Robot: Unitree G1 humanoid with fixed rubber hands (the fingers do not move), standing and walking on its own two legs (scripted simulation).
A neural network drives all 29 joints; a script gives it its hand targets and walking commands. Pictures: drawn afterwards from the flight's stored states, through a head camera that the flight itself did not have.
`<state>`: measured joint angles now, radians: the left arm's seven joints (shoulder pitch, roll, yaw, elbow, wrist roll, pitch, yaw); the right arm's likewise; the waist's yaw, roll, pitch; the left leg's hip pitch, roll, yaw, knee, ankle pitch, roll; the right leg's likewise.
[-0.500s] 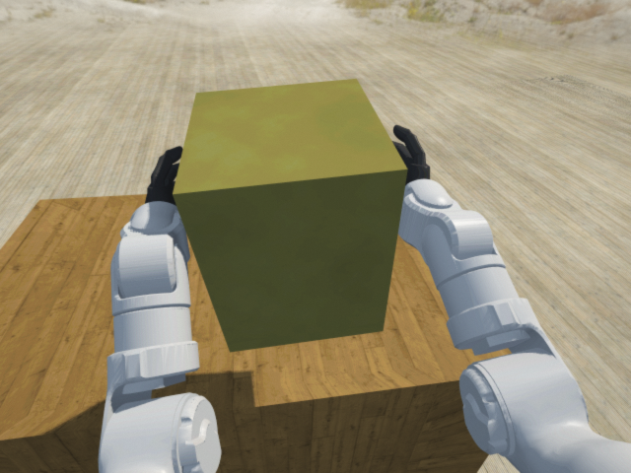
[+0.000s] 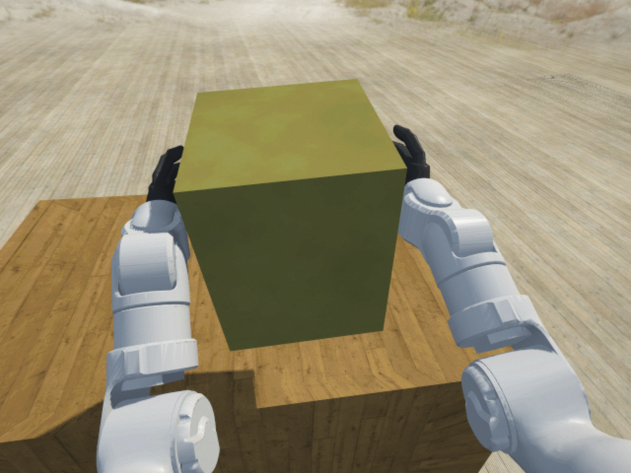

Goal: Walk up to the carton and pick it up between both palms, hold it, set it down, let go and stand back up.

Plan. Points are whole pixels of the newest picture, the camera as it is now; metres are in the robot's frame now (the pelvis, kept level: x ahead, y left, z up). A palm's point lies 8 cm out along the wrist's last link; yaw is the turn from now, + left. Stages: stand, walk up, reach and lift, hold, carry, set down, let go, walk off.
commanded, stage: hold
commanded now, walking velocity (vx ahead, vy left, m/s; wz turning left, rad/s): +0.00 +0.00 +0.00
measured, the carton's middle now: (293, 215) +0.39 +0.01 +0.20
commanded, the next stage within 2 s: none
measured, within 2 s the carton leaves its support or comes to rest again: neither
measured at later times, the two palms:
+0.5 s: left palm (164, 212) +0.37 +0.16 +0.23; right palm (411, 192) +0.37 -0.13 +0.24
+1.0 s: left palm (162, 211) +0.37 +0.16 +0.23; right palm (410, 188) +0.37 -0.13 +0.25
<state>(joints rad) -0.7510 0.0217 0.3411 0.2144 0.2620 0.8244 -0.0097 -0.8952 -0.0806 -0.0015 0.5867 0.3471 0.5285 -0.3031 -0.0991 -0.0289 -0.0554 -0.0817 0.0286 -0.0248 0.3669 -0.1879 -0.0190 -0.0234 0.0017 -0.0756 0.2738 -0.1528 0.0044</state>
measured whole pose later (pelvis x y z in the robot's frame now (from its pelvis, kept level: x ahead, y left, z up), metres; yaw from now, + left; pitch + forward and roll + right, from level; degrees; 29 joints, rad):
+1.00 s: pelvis +0.00 +0.00 +0.00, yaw +0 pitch -6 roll -1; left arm -0.74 0.02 0.35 0.19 0.27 0.84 -0.02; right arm -0.89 -0.07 0.00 0.57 0.35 0.54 -0.31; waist -0.10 -0.03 -0.05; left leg -0.07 0.03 -0.03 0.37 -0.19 -0.02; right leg -0.01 0.00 -0.08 0.28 -0.16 0.00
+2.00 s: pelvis +0.00 +0.00 +0.00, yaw +0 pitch -6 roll -1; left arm -0.75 0.01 0.35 0.18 0.27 0.84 -0.02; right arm -0.87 -0.07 -0.01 0.54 0.34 0.55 -0.31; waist -0.10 -0.03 -0.05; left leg -0.08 0.03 -0.02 0.36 -0.18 -0.02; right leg -0.03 0.00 -0.06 0.28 -0.15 0.00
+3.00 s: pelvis +0.00 +0.00 +0.00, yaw +0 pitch -6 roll -1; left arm -0.74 0.01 0.35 0.16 0.28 0.85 -0.03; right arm -0.87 -0.07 -0.02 0.53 0.34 0.56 -0.31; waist -0.10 -0.03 -0.04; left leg -0.06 0.03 -0.02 0.36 -0.18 -0.02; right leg -0.01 0.00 -0.07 0.27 -0.15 0.00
